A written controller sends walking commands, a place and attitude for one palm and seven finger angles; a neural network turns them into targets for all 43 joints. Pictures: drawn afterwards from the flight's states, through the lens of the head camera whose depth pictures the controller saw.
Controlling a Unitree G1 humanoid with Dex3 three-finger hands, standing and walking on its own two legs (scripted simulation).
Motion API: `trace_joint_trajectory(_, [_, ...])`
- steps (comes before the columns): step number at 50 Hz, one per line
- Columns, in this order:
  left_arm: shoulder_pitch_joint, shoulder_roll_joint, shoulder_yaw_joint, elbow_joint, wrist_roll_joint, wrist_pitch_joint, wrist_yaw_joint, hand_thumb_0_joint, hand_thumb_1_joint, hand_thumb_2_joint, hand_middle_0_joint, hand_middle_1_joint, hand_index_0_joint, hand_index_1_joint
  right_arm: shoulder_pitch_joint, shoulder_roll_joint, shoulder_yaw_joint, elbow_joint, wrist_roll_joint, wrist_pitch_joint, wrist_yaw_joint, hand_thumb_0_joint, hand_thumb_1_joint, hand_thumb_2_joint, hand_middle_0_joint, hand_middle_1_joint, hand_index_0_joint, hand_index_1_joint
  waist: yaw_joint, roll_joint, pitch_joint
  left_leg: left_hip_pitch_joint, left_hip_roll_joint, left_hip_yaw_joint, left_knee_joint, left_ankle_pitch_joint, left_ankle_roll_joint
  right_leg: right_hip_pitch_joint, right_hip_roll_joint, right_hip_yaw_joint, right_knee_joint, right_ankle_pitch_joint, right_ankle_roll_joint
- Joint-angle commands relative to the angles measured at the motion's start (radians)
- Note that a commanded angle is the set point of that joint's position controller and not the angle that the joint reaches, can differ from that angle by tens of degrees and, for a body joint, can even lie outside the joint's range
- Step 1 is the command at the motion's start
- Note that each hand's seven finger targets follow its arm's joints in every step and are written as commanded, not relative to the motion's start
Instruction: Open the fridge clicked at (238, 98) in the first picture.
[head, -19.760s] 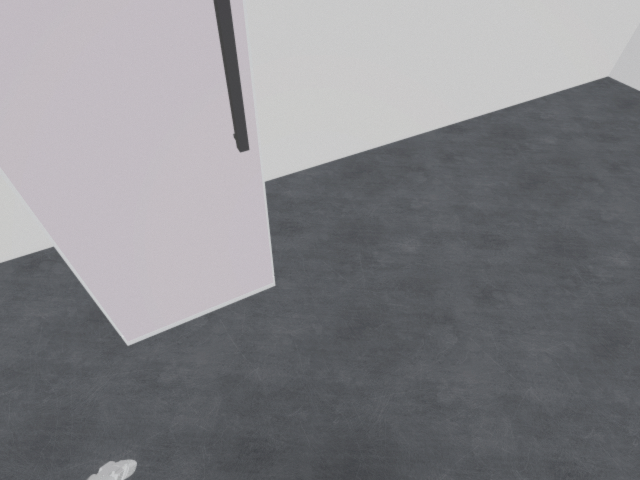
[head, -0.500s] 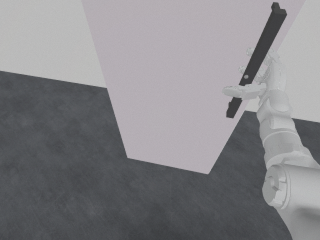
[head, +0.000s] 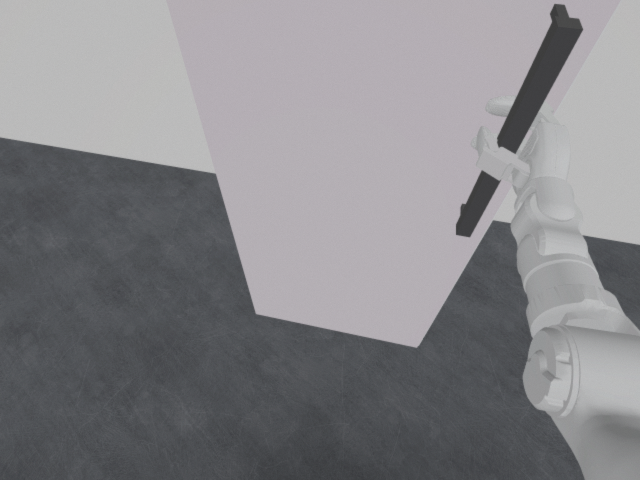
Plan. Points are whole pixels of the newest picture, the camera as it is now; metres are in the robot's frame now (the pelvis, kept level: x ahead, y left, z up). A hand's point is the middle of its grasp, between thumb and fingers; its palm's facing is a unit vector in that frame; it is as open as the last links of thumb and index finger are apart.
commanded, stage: grip the handle and tug to test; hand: right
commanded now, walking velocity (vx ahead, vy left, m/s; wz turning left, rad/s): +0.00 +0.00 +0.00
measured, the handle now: (500, 144) +0.55 -0.13 +0.13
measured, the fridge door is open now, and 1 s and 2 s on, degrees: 0 0 20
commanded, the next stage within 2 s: pull the door a little, standing still in 0.76 s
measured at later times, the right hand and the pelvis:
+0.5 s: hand (488, 150) +0.50 -0.11 +0.15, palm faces +0.03 +1.00 +0.02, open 5.3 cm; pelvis +0.00 +0.00 +0.00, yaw +1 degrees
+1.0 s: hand (490, 153) +0.50 -0.11 +0.15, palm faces +0.02 +1.00 +0.03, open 5.5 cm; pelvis +0.04 +0.00 +0.01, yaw +2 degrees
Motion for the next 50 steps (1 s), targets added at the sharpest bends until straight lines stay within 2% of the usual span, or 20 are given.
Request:
trace_joint_trajectory(1, [0.098,0.151,0.053,-0.063,-0.001,-0.027,0.015,0.000,0.900,0.900,-0.200,-0.300,-0.200,-0.300,-0.561,-0.192,-0.021,-0.225,0.006,-0.063,-0.007,0.000,-0.900,-0.900,0.450,1.400,0.450,1.400,0.021,0.014,-0.362,0.018,-0.028,-0.008,-0.102,0.381,-0.010,0.318,0.038,0.027,-0.038,0.265,-0.041])
trace_joint_trajectory(3, [0.107,0.152,0.053,-0.064,0.002,-0.026,0.015,0.000,0.900,0.900,-0.200,-0.300,-0.200,-0.300,-0.550,-0.222,-0.039,-0.235,-0.007,-0.078,-0.009,0.000,-0.900,-0.900,0.450,1.400,0.450,1.400,0.015,0.017,-0.394,0.040,-0.026,-0.009,-0.090,0.411,-0.009,0.320,0.037,0.029,-0.035,0.298,-0.041])
trace_joint_trajectory(7, [0.110,0.154,0.051,-0.061,0.003,-0.022,0.014,0.000,0.900,0.900,-0.200,-0.300,-0.200,-0.300,-0.546,-0.243,-0.047,-0.202,-0.018,-0.082,-0.007,0.000,-0.900,-0.900,0.450,1.400,0.450,1.400,0.024,0.053,-0.343,0.044,-0.025,-0.014,-0.100,0.401,-0.013,0.275,0.039,0.022,-0.035,0.259,-0.047])
trace_joint_trajectory(12, [0.107,0.154,0.051,-0.072,0.002,-0.020,0.018,0.000,0.900,0.900,-0.200,-0.300,-0.200,-0.300,-0.536,-0.271,-0.068,-0.226,-0.013,-0.088,0.006,0.000,-0.900,-0.900,0.450,1.400,0.450,1.400,0.012,0.038,-0.379,0.077,-0.023,-0.019,-0.095,0.429,-0.011,0.277,0.043,0.017,-0.034,0.274,-0.047])
trace_joint_trajectory(17, [0.101,0.153,0.050,-0.079,0.000,-0.020,0.020,0.000,0.900,0.900,-0.200,-0.300,-0.200,-0.300,-0.537,-0.266,-0.064,-0.225,-0.006,-0.087,0.013,0.000,-0.900,-0.900,0.450,1.400,0.450,1.400,0.016,0.048,-0.350,0.077,-0.025,-0.020,-0.103,0.412,-0.012,0.263,0.042,0.015,-0.039,0.249,-0.048])
trace_joint_trajectory(18, [0.093,0.151,0.050,-0.086,-0.003,-0.020,0.020,0.000,0.900,0.900,-0.200,-0.300,-0.200,-0.300,-0.500,-0.255,-0.059,-0.221,-0.005,-0.086,0.016,0.000,-0.900,-0.900,0.450,1.400,0.450,1.400,0.002,0.025,-0.368,0.079,-0.024,-0.020,-0.101,0.415,-0.012,0.269,0.043,0.012,-0.043,0.252,-0.045])
trace_joint_trajectory(23, [0.092,0.155,0.050,-0.092,-0.004,-0.016,0.021,0.000,0.900,0.900,-0.200,-0.300,-0.200,-0.300,-0.452,-0.276,-0.084,-0.215,0.001,-0.074,0.018,0.000,-0.900,-0.900,0.450,1.400,0.450,1.400,-0.004,0.058,-0.355,0.105,-0.022,-0.023,-0.105,0.430,-0.015,0.245,0.043,0.004,-0.049,0.246,-0.049])
trace_joint_trajectory(26, [0.081,0.151,0.052,-0.108,-0.006,-0.014,0.021,0.000,0.900,0.900,-0.200,-0.300,-0.200,-0.300,-0.397,-0.274,-0.095,-0.262,0.010,-0.071,0.027,0.000,-0.900,-0.900,0.450,1.400,0.450,1.400,-0.028,0.039,-0.388,0.143,-0.022,-0.022,-0.102,0.470,-0.013,0.262,0.046,-0.005,-0.051,0.276,-0.048])
trace_joint_trajectory(27, [0.086,0.153,0.053,-0.111,-0.004,-0.011,0.021,0.000,0.900,0.900,-0.200,-0.300,-0.200,-0.300,-0.367,-0.287,-0.111,-0.276,0.013,-0.073,0.027,0.000,-0.900,-0.900,0.450,1.400,0.450,1.400,-0.038,0.062,-0.402,0.170,-0.024,-0.020,-0.096,0.498,-0.010,0.264,0.047,-0.003,-0.050,0.304,-0.049])
trace_joint_trajectory(28, [0.071,0.148,0.051,-0.125,-0.007,-0.009,0.019,0.000,0.900,0.900,-0.200,-0.300,-0.200,-0.300,-0.337,-0.267,-0.097,-0.307,0.015,-0.072,0.029,0.000,-0.900,-0.900,0.450,1.400,0.450,1.400,-0.048,0.025,-0.412,0.173,-0.023,-0.021,-0.093,0.515,-0.009,0.276,0.048,-0.008,-0.053,0.318,-0.047])
trace_joint_trajectory(29, [0.066,0.146,0.053,-0.126,-0.009,-0.009,0.018,0.000,0.900,0.900,-0.200,-0.300,-0.200,-0.300,-0.321,-0.242,-0.083,-0.321,0.020,-0.066,0.030,0.000,-0.900,-0.900,0.450,1.400,0.450,1.400,-0.043,0.031,-0.400,0.165,-0.026,-0.015,-0.094,0.525,-0.009,0.291,0.045,-0.011,-0.051,0.331,-0.046])
trace_joint_trajectory(32, [0.060,0.150,0.055,-0.142,-0.009,-0.004,0.016,0.000,0.900,0.900,-0.200,-0.300,-0.200,-0.300,-0.237,-0.268,-0.117,-0.368,0.031,-0.052,0.031,0.000,-0.900,-0.900,0.450,1.400,0.450,1.400,-0.068,0.067,-0.394,0.218,-0.026,-0.017,-0.097,0.568,-0.008,0.274,0.048,-0.018,-0.058,0.351,-0.048])
trace_joint_trajectory(35, [0.033,0.145,0.056,-0.171,-0.015,0.001,0.015,0.000,0.900,0.900,-0.200,-0.300,-0.200,-0.300,-0.139,-0.256,-0.120,-0.477,0.044,-0.028,0.035,0.000,-0.900,-0.900,0.450,1.400,0.450,1.400,-0.096,0.044,-0.424,0.278,-0.022,-0.018,-0.091,0.667,-0.008,0.294,0.051,-0.032,-0.066,0.412,-0.046])
trace_joint_trajectory(40, [0.006,0.136,0.060,-0.193,-0.019,0.008,0.008,0.000,0.900,0.900,-0.200,-0.300,-0.200,-0.300,0.009,-0.212,-0.102,-0.615,0.052,0.023,0.025,0.000,-0.900,-0.900,0.450,1.400,0.450,1.400,-0.119,0.039,-0.406,0.316,-0.021,-0.009,-0.090,0.777,-0.007,0.337,0.045,-0.039,-0.075,0.525,-0.043])
trace_joint_trajectory(41, [-0.002,0.134,0.061,-0.196,-0.021,0.008,0.008,0.000,0.900,0.900,-0.200,-0.300,-0.200,-0.300,0.003,-0.181,-0.074,-0.648,0.054,0.036,0.026,0.000,-0.900,-0.900,0.450,1.400,0.450,1.400,-0.107,0.045,-0.396,0.311,-0.021,-0.009,-0.095,0.791,-0.011,0.347,0.045,-0.042,-0.074,0.528,-0.044])
trace_joint_trajectory(43, [-0.006,0.131,0.065,-0.196,-0.019,0.011,0.008,0.000,0.900,0.900,-0.200,-0.300,-0.200,-0.300,0.032,-0.183,-0.082,-0.686,0.051,0.056,0.017,0.000,-0.900,-0.900,0.450,1.400,0.450,1.400,-0.113,0.047,-0.397,0.320,-0.019,-0.008,-0.093,0.824,-0.012,0.366,0.041,-0.040,-0.074,0.579,-0.045])
trace_joint_trajectory(44, [-0.007,0.131,0.062,-0.186,-0.019,0.014,0.010,0.000,0.900,0.900,-0.200,-0.300,-0.200,-0.300,-0.040,-0.161,-0.049,-0.697,0.051,0.068,0.013,0.000,-0.900,-0.900,0.450,1.400,0.450,1.400,-0.089,0.031,-0.377,0.306,-0.018,-0.008,-0.101,0.827,-0.014,0.374,0.042,-0.039,-0.075,0.578,-0.044])
trace_joint_trajectory(45, [0.003,0.135,0.064,-0.167,-0.018,0.018,0.016,0.000,0.900,0.900,-0.200,-0.300,-0.200,-0.300,-0.119,-0.186,-0.065,-0.674,0.046,0.078,0.002,0.000,-0.900,-0.900,0.450,1.400,0.450,1.400,-0.071,0.052,-0.362,0.282,-0.020,-0.006,-0.108,0.797,-0.014,0.378,0.039,-0.031,-0.073,0.563,-0.043])
trace_joint_trajectory(47, [0.005,0.125,0.067,-0.152,-0.015,0.018,0.016,0.000,0.900,0.900,-0.200,-0.300,-0.200,-0.300,-0.203,-0.091,0.016,-0.680,0.042,0.091,-0.011,0.000,-0.900,-0.900,0.450,1.400,0.450,1.400,-0.037,0.049,-0.338,0.230,-0.025,-0.004,-0.118,0.750,-0.015,0.401,0.037,-0.023,-0.065,0.557,-0.046])
trace_joint_trajectory(50, [0.000,0.120,0.068,-0.145,-0.010,0.013,0.012,0.000,0.900,0.900,-0.200,-0.300,-0.200,-0.300,-0.112,-0.062,0.017,-0.689,0.036,0.097,-0.029,0.000,-0.900,-0.900,0.450,1.400,0.450,1.400,-0.071,-0.017,-0.400,0.220,-0.023,0.005,-0.104,0.741,-0.007,0.469,0.030,-0.008,-0.061,0.663,-0.036])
